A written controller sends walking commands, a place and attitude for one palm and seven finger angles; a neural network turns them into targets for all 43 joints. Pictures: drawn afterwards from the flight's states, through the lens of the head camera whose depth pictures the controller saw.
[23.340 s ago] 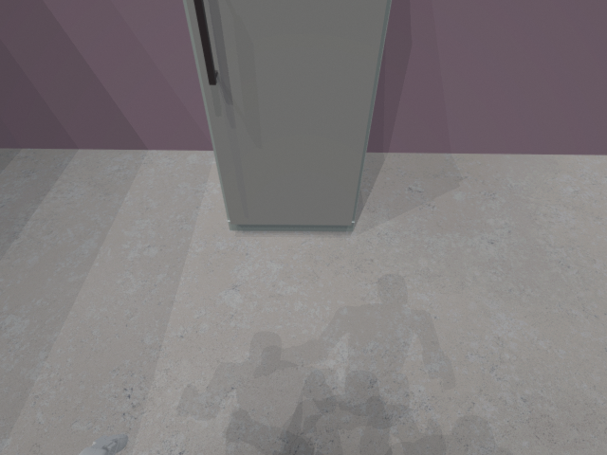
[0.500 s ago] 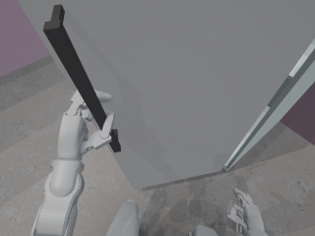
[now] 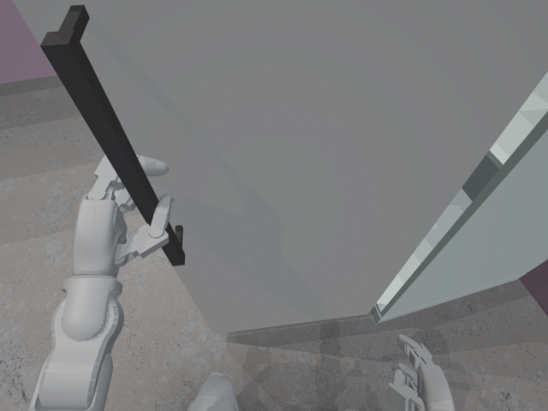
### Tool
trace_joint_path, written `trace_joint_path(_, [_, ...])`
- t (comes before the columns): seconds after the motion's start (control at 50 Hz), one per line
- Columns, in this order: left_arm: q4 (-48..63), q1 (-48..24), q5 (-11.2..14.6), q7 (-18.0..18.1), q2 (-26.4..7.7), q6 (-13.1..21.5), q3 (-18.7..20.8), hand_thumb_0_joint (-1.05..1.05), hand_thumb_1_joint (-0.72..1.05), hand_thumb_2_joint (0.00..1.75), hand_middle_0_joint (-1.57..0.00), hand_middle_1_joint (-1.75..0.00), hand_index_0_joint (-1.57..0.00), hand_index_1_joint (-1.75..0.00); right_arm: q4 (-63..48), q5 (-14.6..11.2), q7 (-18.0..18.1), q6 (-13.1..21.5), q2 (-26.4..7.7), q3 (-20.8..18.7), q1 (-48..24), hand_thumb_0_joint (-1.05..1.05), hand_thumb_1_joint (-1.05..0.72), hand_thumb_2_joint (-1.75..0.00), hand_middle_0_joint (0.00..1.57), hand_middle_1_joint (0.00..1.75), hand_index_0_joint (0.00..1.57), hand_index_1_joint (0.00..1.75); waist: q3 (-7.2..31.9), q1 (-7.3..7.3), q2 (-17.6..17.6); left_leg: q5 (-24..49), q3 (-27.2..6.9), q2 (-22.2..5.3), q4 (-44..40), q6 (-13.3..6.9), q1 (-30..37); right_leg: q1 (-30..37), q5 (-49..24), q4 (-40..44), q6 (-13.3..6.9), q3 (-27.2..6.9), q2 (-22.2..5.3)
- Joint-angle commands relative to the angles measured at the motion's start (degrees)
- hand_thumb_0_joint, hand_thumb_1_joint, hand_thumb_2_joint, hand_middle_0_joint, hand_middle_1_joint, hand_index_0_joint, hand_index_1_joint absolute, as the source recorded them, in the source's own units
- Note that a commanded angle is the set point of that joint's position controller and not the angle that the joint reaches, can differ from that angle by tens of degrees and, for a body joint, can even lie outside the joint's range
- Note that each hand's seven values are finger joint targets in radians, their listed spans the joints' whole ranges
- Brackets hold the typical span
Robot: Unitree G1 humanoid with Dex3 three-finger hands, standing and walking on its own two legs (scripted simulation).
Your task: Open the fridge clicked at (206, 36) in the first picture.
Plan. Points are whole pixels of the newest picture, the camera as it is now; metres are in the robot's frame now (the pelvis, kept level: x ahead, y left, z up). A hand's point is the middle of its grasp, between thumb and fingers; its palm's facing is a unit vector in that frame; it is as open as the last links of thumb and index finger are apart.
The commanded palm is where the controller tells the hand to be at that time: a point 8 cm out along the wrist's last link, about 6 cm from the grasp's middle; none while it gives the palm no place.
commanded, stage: stop walking and hold the door back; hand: left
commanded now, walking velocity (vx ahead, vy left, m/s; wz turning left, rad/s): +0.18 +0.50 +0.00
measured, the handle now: (143, 177) +0.34 +0.19 +0.17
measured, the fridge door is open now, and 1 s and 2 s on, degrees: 81 73 78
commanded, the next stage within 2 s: loosen the grip on the handle in 1.28 s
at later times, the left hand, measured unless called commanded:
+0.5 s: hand (161, 204) +0.32 +0.17 +0.14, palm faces +0.21 -0.94 -0.26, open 5.5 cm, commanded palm +0.30 +0.24 +0.13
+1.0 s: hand (162, 181) +0.35 +0.18 +0.14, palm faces +0.16 -0.98 -0.14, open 5.4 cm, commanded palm +0.31 +0.24 +0.13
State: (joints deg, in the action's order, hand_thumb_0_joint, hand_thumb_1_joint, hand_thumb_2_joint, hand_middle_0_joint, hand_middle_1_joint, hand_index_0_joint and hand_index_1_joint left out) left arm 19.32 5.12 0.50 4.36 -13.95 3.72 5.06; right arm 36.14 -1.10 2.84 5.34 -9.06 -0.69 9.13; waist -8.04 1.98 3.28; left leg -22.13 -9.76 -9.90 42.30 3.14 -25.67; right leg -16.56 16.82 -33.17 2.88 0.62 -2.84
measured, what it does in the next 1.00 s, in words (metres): steps on the spot: left foot, then right foot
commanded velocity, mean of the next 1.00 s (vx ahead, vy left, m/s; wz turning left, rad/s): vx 0.13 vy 0.09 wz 0.00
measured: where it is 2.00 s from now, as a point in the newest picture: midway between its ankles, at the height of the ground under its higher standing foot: outside the picture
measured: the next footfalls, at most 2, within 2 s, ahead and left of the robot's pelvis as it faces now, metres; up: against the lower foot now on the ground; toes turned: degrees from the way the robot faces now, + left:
left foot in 0.38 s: -0.05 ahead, +0.09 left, +0.00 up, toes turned +12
right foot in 0.60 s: -0.04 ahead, -0.12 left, +0.00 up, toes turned -2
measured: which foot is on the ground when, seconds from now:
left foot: up 0.00-0.36, down 0.38-0.60, up 0.62-0.90, down 0.92-1.00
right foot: down 0.00-0.38, up 0.40-0.58, down 0.60-1.00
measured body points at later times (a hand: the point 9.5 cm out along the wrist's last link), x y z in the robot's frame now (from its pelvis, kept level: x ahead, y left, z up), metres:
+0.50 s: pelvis -0.10 -0.04 +0.02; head -0.06 -0.04 +0.47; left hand +0.30 +0.22 +0.16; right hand +0.06 -0.29 -0.09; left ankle -0.09 +0.08 -0.72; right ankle -0.04 -0.15 -0.67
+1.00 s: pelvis -0.07 +0.00 +0.01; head -0.04 +0.01 +0.46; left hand +0.34 +0.23 +0.15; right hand +0.02 -0.29 -0.08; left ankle -0.03 +0.13 -0.72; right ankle -0.06 -0.14 -0.72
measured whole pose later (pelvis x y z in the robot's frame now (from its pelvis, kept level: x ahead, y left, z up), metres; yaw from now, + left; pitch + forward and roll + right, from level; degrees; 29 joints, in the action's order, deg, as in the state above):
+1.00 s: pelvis -0.07 +0.00 +0.01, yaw +2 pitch -2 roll +0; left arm -34.9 -31.9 1.4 1.4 -18.5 10.9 13.3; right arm 39.6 -1.1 5.6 3.8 -15.9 -1.3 15.1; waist -5.5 -5.9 -2.2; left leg -14.0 5.6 -3.6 32.8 0.2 -17.0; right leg -14.8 17.1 -34.7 1.5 0.4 -2.6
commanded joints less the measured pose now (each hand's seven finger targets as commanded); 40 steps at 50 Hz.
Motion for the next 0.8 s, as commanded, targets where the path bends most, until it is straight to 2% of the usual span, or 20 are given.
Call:
trace_joint_path(0.0, [-3.9,-20.2,-0.3,3.2,-15.0,3.8,12.5,0.00,0.90,0.90,-0.45,-1.40,-0.45,-1.40,-5.0,1.2,2.6,2.5,-6.8,-2.0,-5.0,0.00,-0.90,-0.90,0.20,0.30,0.20,0.30,18.8,-1.79,-17.7,-9.3,4.4,8.1,39.2,-1.3,-12.4,9.5,-17.7,13.9,-10.4,-18.0,-21.3])
trace_joint_path(0.02, [-4.2,-24.9,-0.3,2.8,-11.4,4.3,7.1,0.00,0.90,0.90,-0.45,-1.40,-0.45,-1.40,-5.3,1.1,2.5,2.2,-6.7,-1.7,-6.4,0.00,-0.90,-0.90,0.20,0.30,0.20,0.30,18.2,-2.13,-17.2,-6.2,3.6,8.0,39.9,-0.8,-13.2,10.8,-20.9,11.4,-10.1,-18.2,-19.8])
trace_joint_path(0.04, [-7.5,-30.4,0.3,3.6,-16.4,5.2,11.3,0.00,0.90,0.90,-0.45,-1.40,-0.45,-1.40,-3.9,1.1,2.9,1.3,-7.7,-1.7,-6.2,0.00,-0.90,-0.90,0.20,0.30,0.20,0.30,18.0,-2.13,-13.6,-3.0,4.4,7.3,37.4,-0.8,-12.3,11.4,-22.8,9.8,-10.2,-16.4,-19.4])
trace_joint_path(0.06, [-13.1,-29.7,1.0,3.6,-15.0,6.0,11.2,0.00,0.90,0.90,-0.45,-1.40,-0.45,-1.40,-4.0,0.9,3.2,0.3,-7.3,-1.1,-6.1,0.00,-0.90,-0.90,0.20,0.30,0.20,0.30,18.2,-1.85,-13.5,-1.6,5.3,7.5,33.1,-1.0,-11.3,12.9,-22.5,9.1,-9.5,-10.6,-18.3])
trace_joint_path(0.1, [-19.8,-32.8,1.6,3.3,-15.3,7.0,11.2,0.00,0.90,0.90,-0.45,-1.40,-0.45,-1.40,-4.1,0.8,3.4,-1.1,-8.9,-1.1,-6.1,0.00,-0.90,-0.90,0.20,0.30,0.20,0.30,17.0,-1.89,-17.1,0.6,8.0,8.7,23.8,-1.5,-6.2,10.0,-17.0,11.2,-7.4,-7.9,-17.1])
trace_joint_path(0.24, [-35.4,-52.8,1.5,3.0,-20.9,8.9,11.9,0.00,0.90,0.90,-0.45,-1.40,-0.45,-1.40,-3.4,0.7,2.0,-1.7,-11.8,-2.6,-4.1,0.00,-0.90,-0.90,0.20,0.30,0.20,0.30,14.5,-0.12,-16.6,-3.7,12.2,9.0,0.9,-2.9,4.0,4.3,5.3,18.9,-8.3,-13.1,-20.0])
trace_joint_path(0.3, [-41.4,-59.1,0.5,2.5,-20.9,9.7,10.9,0.00,0.90,0.90,-0.45,-1.40,-0.45,-1.40,-2.7,0.6,1.9,-2.1,-11.2,-2.1,-1.1,0.00,-0.90,-0.90,0.20,0.30,0.20,0.30,19.4,-0.91,-14.9,-3.1,16.5,11.5,-11.9,-4.2,12.9,4.7,8.1,16.7,-7.1,-9.4,-16.8])
trace_joint_path(0.32, [-43.1,-61.4,0.4,2.1,-21.3,10.4,10.9,0.00,0.90,0.90,-0.45,-1.40,-0.45,-1.40,-2.3,0.6,1.9,-2.1,-11.7,-2.2,0.1,0.00,-0.90,-0.90,0.20,0.30,0.20,0.30,20.4,-1.91,-11.7,-0.7,17.5,12.2,-18.1,-4.7,17.7,2.9,10.2,13.8,-5.7,-6.4,-14.3])
trace_joint_path(0.34, [-43.7,-62.1,0.9,1.6,-20.9,11.2,10.5,0.00,0.90,0.90,-0.45,-1.40,-0.45,-1.40,-2.5,0.6,2.3,-1.7,-12.9,-2.6,0.3,0.00,-0.90,-0.90,0.20,0.30,0.20,0.30,19.2,-2.49,-2.2,-2.1,13.8,9.4,-23.5,-6.3,22.2,-2.4,10.8,6.4,-3.9,-3.2,-9.4])
trace_joint_path(0.38, [-44.1,-69.6,0.7,1.4,-19.0,12.2,8.9,0.00,0.90,0.90,-0.45,-1.40,-0.45,-1.40,-4.1,0.2,2.5,-1.5,-14.4,-2.4,-0.3,0.00,-0.90,-0.90,0.20,0.30,0.20,0.30,16.2,-1.96,21.2,-5.9,-9.5,-8.6,-31.7,-14.3,21.2,-13.8,14.2,-18.1,-0.8,8.7,1.4])
trace_joint_path(0.44, [-51.4,-74.7,-0.2,1.1,-22.8,11.0,10.3,0.00,0.90,0.90,-0.45,-1.40,-0.45,-1.40,-2.9,-1.3,2.6,-1.0,-13.6,-2.4,2.7,0.00,-0.90,-0.90,0.20,0.30,0.20,0.30,18.3,-1.82,4.8,-4.5,-10.0,-9.4,-26.9,-17.2,16.0,-12.4,9.2,-24.3,-1.7,0.4,-1.0])
trace_joint_path(0.5, [-59.4,-74.4,0.5,0.2,-21.0,9.4,9.5,0.00,0.90,0.90,-0.45,-1.40,-0.45,-1.40,-1.6,-1.5,3.7,-0.8,-14.7,-2.4,4.4,0.00,-0.90,-0.90,0.20,0.30,0.20,0.30,21.0,-0.33,1.4,4.2,6.1,-2.2,-17.1,-11.1,14.7,2.9,5.4,-3.7,-1.5,6.3,2.3])
trace_joint_path(0.54, [-62.2,-74.7,0.4,-0.5,-20.1,8.7,8.3,0.00,0.90,0.90,-0.45,-1.40,-0.45,-1.40,-1.2,-1.5,3.9,-0.1,-14.4,-1.6,4.6,0.00,-0.90,-0.90,0.20,0.30,0.20,0.30,22.3,-0.71,0.0,6.5,9.8,0.8,-9.9,-8.3,10.5,12.3,2.6,6.5,-2.6,4.6,2.1])
trace_joint_path(0.56, [-63.6,-76.2,0.2,-0.6,-20.7,8.6,7.9,0.00,0.90,0.90,-0.45,-1.40,-0.45,-1.40,-0.7,-1.4,3.9,0.0,-14.0,-1.5,4.8,0.00,-0.90,-0.90,0.20,0.30,0.20,0.30,23.3,-1.12,-3.9,4.4,11.3,2.7,-3.3,-6.7,3.1,18.6,5.8,10.5,-5.4,-4.8,-3.6])
trace_joint_path(0.58, [-64.1,-77.5,-0.5,-0.3,-23.6,8.6,9.4,0.00,0.90,0.90,-0.45,-1.40,-0.45,-1.40,-0.7,-1.0,4.0,-0.3,-13.2,-1.8,5.4,0.00,-0.90,-0.90,0.20,0.30,0.20,0.30,22.7,-1.71,-14.5,-4.5,14.0,7.7,7.5,-3.6,-8.1,23.5,7.4,14.8,-11.4,-23.6,-15.0])
trace_joint_path(0.6, [-64.9,-75.6,-0.4,0.1,-26.9,8.5,12.7,0.00,0.90,0.90,-0.45,-1.40,-0.45,-1.40,-0.8,-0.5,4.2,0.0,-14.1,-2.5,5.4,0.00,-0.90,-0.90,0.20,0.30,0.20,0.30,20.0,-0.52,-14.4,-10.4,10.1,7.8,18.4,-2.8,-13.2,22.8,2.0,18.1,-15.3,-30.1,-22.3])
trace_joint_path(0.62, [-65.7,-74.2,-1.3,0.5,-30.4,8.0,15.6,0.00,0.90,0.90,-0.45,-1.40,-0.45,-1.40,0.5,-0.7,3.8,0.8,-14.2,-2.6,7.4,0.00,-0.90,-0.90,0.20,0.30,0.20,0.30,21.4,-1.14,-13.4,-7.6,6.5,6.5,21.6,-2.8,-13.2,22.6,-0.6,16.3,-14.4,-26.2,-21.2])
trace_joint_path(0.64, [-65.8,-74.1,-0.4,0.1,-28.5,7.2,14.1,0.00,0.90,0.90,-0.45,-1.40,-0.45,-1.40,1.1,-1.0,3.5,1.0,-14.4,-2.5,6.4,0.00,-0.90,-0.90,0.20,0.30,0.20,0.30,21.2,-1.52,-16.2,-6.9,6.3,6.6,22.0,-2.6,-13.0,22.4,-3.5,14.8,-14.1,-24.1,-19.8])
trace_joint_path(0.7, [-66.4,-69.9,-0.1,-0.2,-31.8,9.0,19.5,0.00,0.90,0.90,-0.45,-1.40,-0.45,-1.40,1.5,-0.4,3.7,1.2,-13.6,-0.7,6.2,0.00,-0.90,-0.90,0.20,0.30,0.20,0.30,20.1,-1.84,-17.6,-1.6,9.3,6.0,16.9,-2.2,-7.7,19.0,-18.9,11.7,-11.6,-9.5,-14.7])
trace_joint_path(0.78, [-60.9,-63.0,0.3,-0.4,-30.6,10.2,20.0,0.00,0.90,0.90,-0.45,-1.40,-0.45,-1.40,-0.5,0.3,3.7,1.3,-13.0,-0.3,5.0,0.00,-0.90,-0.90,0.20,0.30,0.20,0.30,19.0,-1.18,-13.6,4.7,15.2,7.3,-0.7,-2.3,4.3,12.6,-19.8,10.0,-9.4,-3.0,-10.8])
